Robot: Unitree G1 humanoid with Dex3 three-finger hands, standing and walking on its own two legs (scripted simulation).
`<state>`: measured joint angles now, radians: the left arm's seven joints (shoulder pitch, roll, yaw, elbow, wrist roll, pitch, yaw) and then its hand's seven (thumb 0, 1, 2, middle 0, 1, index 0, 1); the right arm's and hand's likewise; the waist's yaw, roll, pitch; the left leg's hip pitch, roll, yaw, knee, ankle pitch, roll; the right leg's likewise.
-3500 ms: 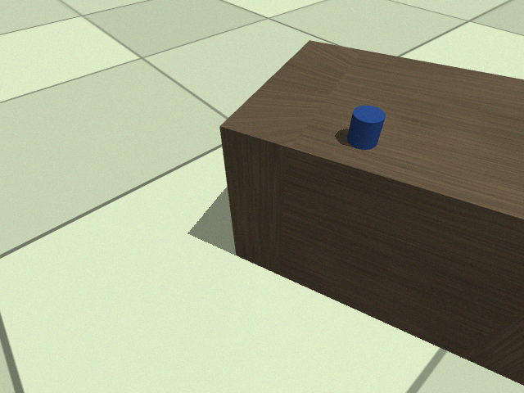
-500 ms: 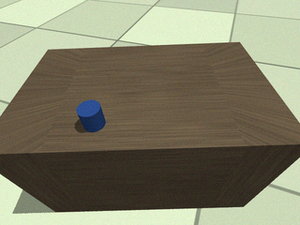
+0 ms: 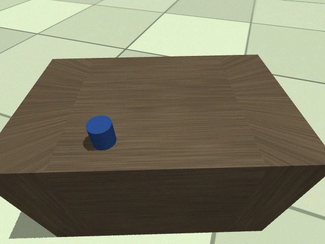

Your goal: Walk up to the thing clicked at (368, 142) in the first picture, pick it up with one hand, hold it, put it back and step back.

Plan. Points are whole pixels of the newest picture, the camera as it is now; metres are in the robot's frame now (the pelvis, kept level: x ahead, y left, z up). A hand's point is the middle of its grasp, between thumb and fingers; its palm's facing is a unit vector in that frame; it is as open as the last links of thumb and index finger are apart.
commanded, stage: walk up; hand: left
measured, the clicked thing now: (101, 133) +0.49 +0.23 -0.04
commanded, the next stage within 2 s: stand in 0.34 s
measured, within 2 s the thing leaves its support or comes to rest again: neither
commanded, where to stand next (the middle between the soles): +0.07 +0.01 m, yaw +2 degrees
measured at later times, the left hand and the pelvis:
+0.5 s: hand out of the picture +0.09 +0.25 -0.16, palm faces -0.01 -0.94 -0.34, open 7.4 cm; pelvis +0.02 +0.00 +0.00, yaw +1 degrees
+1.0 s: hand out of the picture +0.11 +0.24 -0.16, palm faces +0.00 -0.94 -0.35, open 7.4 cm; pelvis +0.03 -0.01 +0.00, yaw +1 degrees
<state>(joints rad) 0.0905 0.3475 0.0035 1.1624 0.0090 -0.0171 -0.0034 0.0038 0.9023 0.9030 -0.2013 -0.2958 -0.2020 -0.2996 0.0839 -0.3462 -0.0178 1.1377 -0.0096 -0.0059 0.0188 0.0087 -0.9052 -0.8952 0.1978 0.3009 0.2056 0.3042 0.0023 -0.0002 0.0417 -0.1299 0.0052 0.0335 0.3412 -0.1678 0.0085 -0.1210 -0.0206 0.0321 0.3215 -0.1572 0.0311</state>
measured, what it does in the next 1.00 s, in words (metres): stands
